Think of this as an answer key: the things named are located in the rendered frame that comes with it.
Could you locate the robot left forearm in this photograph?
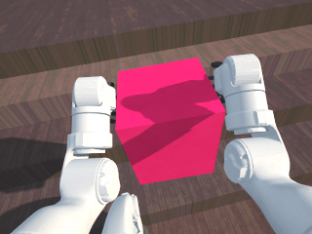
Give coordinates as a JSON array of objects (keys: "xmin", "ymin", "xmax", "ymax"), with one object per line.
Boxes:
[{"xmin": 59, "ymin": 76, "xmax": 116, "ymax": 195}]

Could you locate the robot left thigh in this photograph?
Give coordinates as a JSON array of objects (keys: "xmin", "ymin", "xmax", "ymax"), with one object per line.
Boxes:
[{"xmin": 101, "ymin": 194, "xmax": 140, "ymax": 234}]

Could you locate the robot right forearm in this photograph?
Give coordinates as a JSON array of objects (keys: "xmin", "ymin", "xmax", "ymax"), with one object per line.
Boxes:
[{"xmin": 214, "ymin": 54, "xmax": 291, "ymax": 167}]

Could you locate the left robot upper arm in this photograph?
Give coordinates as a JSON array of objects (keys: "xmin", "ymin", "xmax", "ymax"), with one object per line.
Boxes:
[{"xmin": 11, "ymin": 157, "xmax": 121, "ymax": 234}]

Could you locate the left robot hand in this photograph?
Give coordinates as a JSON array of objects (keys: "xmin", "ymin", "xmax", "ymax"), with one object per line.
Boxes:
[{"xmin": 107, "ymin": 82, "xmax": 117, "ymax": 124}]

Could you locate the right robot hand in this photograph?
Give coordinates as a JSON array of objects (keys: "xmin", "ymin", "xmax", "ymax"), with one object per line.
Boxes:
[{"xmin": 208, "ymin": 61, "xmax": 225, "ymax": 103}]

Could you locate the right robot upper arm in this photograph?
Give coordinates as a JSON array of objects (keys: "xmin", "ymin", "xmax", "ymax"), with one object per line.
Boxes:
[{"xmin": 223, "ymin": 136, "xmax": 312, "ymax": 234}]

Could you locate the carton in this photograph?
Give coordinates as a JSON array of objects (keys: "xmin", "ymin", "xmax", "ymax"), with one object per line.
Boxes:
[{"xmin": 115, "ymin": 58, "xmax": 226, "ymax": 185}]

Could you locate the left robot shin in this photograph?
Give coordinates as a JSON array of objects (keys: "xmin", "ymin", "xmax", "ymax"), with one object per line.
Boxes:
[{"xmin": 121, "ymin": 192, "xmax": 143, "ymax": 234}]

